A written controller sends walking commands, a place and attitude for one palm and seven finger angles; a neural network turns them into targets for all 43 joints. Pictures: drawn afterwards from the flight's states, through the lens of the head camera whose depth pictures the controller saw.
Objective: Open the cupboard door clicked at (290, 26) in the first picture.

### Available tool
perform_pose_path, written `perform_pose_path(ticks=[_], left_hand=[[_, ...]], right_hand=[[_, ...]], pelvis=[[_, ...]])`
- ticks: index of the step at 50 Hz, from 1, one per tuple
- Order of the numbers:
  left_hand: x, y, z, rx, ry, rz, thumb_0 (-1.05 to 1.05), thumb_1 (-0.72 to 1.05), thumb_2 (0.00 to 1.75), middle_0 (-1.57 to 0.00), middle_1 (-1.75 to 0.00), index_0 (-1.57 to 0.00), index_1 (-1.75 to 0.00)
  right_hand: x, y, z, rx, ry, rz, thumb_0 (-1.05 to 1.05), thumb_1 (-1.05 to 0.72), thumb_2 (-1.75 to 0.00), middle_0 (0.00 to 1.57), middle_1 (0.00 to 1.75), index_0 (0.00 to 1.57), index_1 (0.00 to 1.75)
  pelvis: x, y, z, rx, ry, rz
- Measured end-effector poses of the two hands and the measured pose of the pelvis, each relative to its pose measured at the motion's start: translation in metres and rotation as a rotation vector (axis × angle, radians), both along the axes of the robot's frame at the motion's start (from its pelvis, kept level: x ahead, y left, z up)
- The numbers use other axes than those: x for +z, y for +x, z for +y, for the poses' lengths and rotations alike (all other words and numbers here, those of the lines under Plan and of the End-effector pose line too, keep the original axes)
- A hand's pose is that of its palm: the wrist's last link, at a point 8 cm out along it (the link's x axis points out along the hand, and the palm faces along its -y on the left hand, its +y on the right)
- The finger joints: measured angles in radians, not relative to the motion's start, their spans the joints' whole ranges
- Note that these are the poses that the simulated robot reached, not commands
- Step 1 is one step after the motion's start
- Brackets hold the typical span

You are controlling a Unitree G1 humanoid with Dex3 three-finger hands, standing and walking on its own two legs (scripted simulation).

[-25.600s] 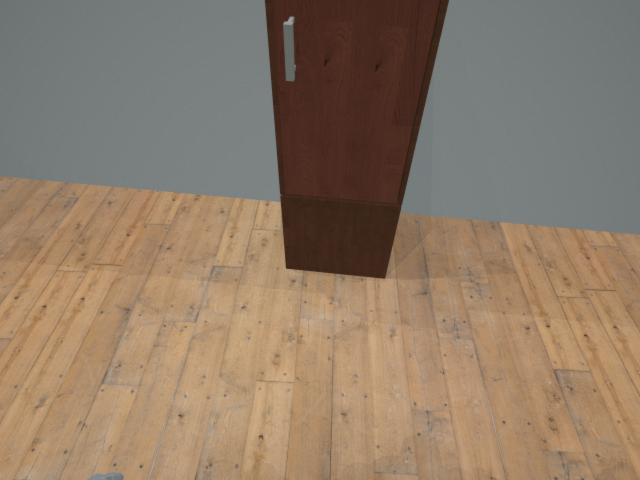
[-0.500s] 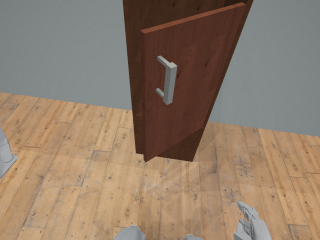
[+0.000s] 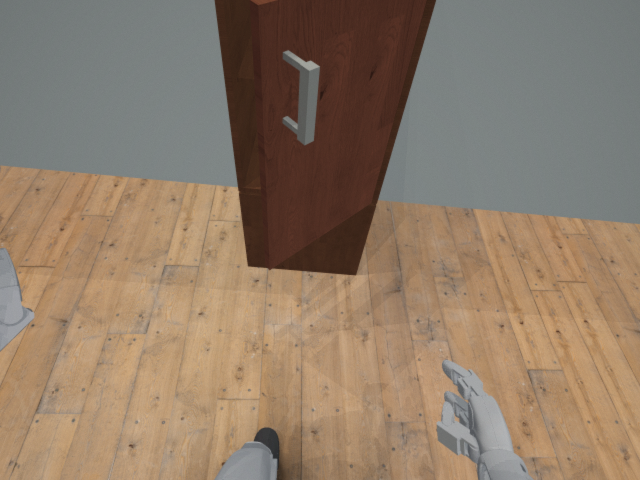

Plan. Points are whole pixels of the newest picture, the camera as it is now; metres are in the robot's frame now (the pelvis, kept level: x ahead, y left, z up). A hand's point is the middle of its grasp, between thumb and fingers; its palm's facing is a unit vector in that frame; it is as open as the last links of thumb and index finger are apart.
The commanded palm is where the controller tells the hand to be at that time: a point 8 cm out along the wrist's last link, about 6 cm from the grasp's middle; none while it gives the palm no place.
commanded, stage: stop stepping back and stand still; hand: left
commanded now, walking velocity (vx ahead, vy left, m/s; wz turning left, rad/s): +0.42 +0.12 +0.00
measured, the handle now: (298, 99) +0.60 +0.09 +0.14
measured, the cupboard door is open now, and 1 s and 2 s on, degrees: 45 45 45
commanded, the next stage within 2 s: let the arm hang, fingers relaxed in 0.82 s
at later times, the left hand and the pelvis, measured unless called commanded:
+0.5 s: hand out of the picture +0.12 +0.27 +0.19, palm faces +0.47 -0.76 -0.46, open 7.4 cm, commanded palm +0.08 +0.30 +0.19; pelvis -0.07 +0.00 +0.02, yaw +0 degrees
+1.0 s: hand out of the picture +0.14 +0.30 +0.09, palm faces +0.30 -0.80 -0.52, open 7.4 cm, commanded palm none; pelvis -0.07 +0.03 +0.01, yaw +3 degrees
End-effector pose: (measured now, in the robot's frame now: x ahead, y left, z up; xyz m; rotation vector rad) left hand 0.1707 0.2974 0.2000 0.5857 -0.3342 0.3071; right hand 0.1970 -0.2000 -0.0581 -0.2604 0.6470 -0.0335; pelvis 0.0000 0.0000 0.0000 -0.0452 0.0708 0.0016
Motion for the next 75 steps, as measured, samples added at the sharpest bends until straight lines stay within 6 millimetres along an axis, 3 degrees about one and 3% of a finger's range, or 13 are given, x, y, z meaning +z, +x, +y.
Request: perform_pose_path(ticks=[6, 11, 19, 23, 29, 37, 46, 49, 53, 56, 59, 68, 75], left_hand=[[-0.002, -0.023, 0.014, 0.053, 0.005, 0.005, 0.01, 0.88, 0.9, -0.22, -0.31, -0.22, -0.3], [-0.015, -0.024, 0.026, 0.121, -0.118, -0.018, 0.01, 0.88, 0.9, -0.22, -0.3, -0.22, -0.3], [0.002, -0.07, -0.007, 0.041, -0.019, 0.039, 0.02, 0.89, 0.9, -0.22, -0.3, -0.21, -0.3], [0.01, -0.094, -0.001, 0.079, -0.018, 0.013, 0.01, 0.88, 0.9, -0.22, -0.31, -0.22, -0.3], [-0.003, -0.097, 0.022, 0.199, -0.1, 0.027, 0.01, 0.88, 0.9, -0.22, -0.3, -0.22, -0.3], [-0.008, -0.09, 0.037, 0.151, -0.084, 0.009, 0.01, 0.88, 0.9, -0.22, -0.3, -0.21, -0.3], [0.003, -0.084, 0.025, 0.117, -0.011, 0.059, 0.01, 0.89, 0.9, -0.21, -0.3, -0.21, -0.3], [-0.048, -0.072, 0.034, 0.134, -0.062, 0.278, 0.01, 0.89, 0.9, -0.21, -0.3, -0.21, -0.3], [-0.181, -0.079, 0.038, 0.227, -0.31, 0.752, 0.0, 0.9, 0.9, -0.2, -0.3, -0.2, -0.3], [-0.267, -0.12, 0.01, 0.252, -0.469, 1.105, 0.01, 0.9, 0.9, -0.2, -0.3, -0.2, -0.3], [-0.317, -0.176, -0.031, 0.24, -0.598, 1.394, 0.01, 0.91, 0.9, -0.2, -0.3, -0.2, -0.3], [-0.325, -0.275, -0.013, 0.431, -0.662, 1.616, -0.02, 0.99, 0.9, -0.21, -0.3, -0.21, -0.3], [-0.316, -0.311, -0.006, 0.493, -0.647, 1.695, 0.0, 0.93, 0.9, -0.21, -0.3, -0.2, -0.3]], right_hand=[[-0.013, -0.062, -0.031, -0.125, -0.047, 0.111, 0.01, -0.9, -0.9, 0.2, 0.3, 0.21, 0.3], [-0.012, -0.1, -0.046, -0.186, -0.074, 0.117, 0.01, -0.9, -0.9, 0.2, 0.3, 0.21, 0.3], [-0.005, -0.133, -0.043, -0.181, -0.017, 0.06, 0.01, -0.9, -0.9, 0.2, 0.3, 0.21, 0.3], [-0.008, -0.145, -0.043, -0.158, -0.022, 0.12, 0.01, -0.9, -0.9, 0.2, 0.3, 0.21, 0.3], [-0.007, -0.147, -0.039, -0.146, -0.05, 0.128, 0.01, -0.9, -0.9, 0.2, 0.3, 0.21, 0.3], [-0.003, -0.124, -0.012, -0.138, -0.052, 0.051, 0.01, -0.9, -0.9, 0.2, 0.3, 0.21, 0.3], [-0.015, -0.109, 0.018, -0.068, 0.079, 0.052, 0.01, -0.9, -0.9, 0.2, 0.3, 0.21, 0.3], [-0.033, -0.112, 0.014, -0.041, 0.092, 0.142, 0.01, -0.9, -0.9, 0.2, 0.3, 0.21, 0.3], [-0.061, -0.129, 0.008, -0.039, 0.06, 0.288, 0.01, -0.9, -0.9, 0.2, 0.3, 0.21, 0.3], [-0.067, -0.154, 0.005, -0.06, 0.022, 0.399, 0.01, -0.91, -0.9, 0.2, 0.3, 0.21, 0.3], [-0.063, -0.184, 0.004, -0.092, -0.01, 0.5, 0.01, -0.91, -0.9, 0.2, 0.3, 0.21, 0.3], [-0.061, -0.258, 0.015, -0.141, -0.025, 0.745, 0.01, -0.91, -0.9, 0.2, 0.3, 0.2, 0.3], [-0.07, -0.281, 0.036, -0.146, 0.033, 0.79, 0.0, -0.91, -0.9, 0.2, 0.3, 0.2, 0.3]], pelvis=[[0.0, 0.005, 0.005, -0.013, 0.018, -0.043], [0.002, -0.018, 0.009, -0.002, 0.038, -0.087], [0.009, -0.057, -0.003, 0.003, 0.046, -0.095], [0.017, -0.064, -0.002, -0.018, 0.063, -0.079], [0.022, -0.069, 0.008, 0.018, 0.077, -0.065], [0.01, -0.073, 0.028, 0.016, 0.065, -0.086], [0.01, -0.069, 0.023, 0.019, 0.038, -0.077], [0.009, -0.069, 0.029, 0.045, 0.048, -0.051], [0.0, -0.071, 0.039, 0.08, 0.045, -0.053], [0.001, -0.073, 0.041, 0.073, 0.057, -0.066], [0.007, -0.073, 0.042, 0.065, 0.055, -0.075], [0.02, -0.078, 0.045, 0.076, 0.039, -0.091], [0.022, -0.083, 0.054, 0.068, 0.043, -0.097]])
